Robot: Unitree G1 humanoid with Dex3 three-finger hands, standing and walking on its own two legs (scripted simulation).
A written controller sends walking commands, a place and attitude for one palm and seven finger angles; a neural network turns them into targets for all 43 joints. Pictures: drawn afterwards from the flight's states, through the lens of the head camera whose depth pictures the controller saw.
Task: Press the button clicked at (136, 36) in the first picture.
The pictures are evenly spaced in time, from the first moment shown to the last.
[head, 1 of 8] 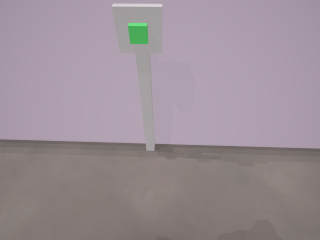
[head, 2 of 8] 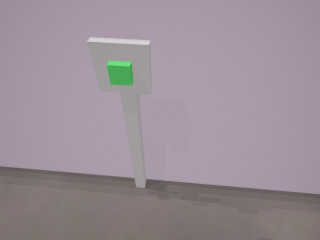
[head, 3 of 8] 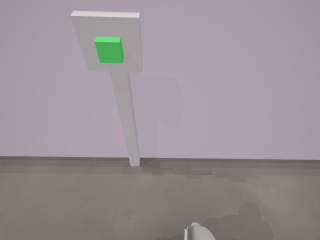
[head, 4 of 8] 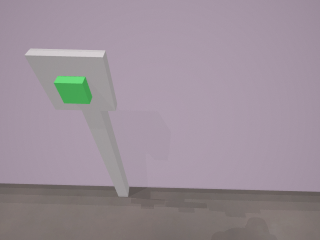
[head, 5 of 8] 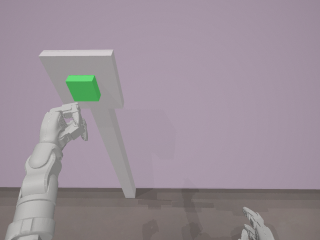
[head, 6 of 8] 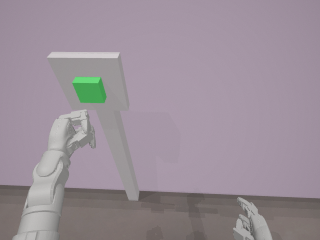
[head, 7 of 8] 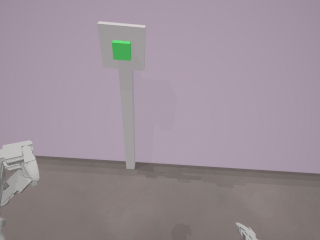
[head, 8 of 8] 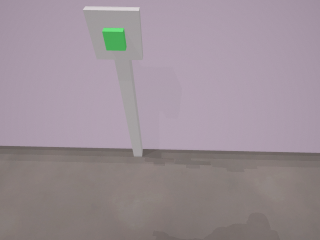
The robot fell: no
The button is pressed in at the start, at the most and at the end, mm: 0 10 0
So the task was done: yes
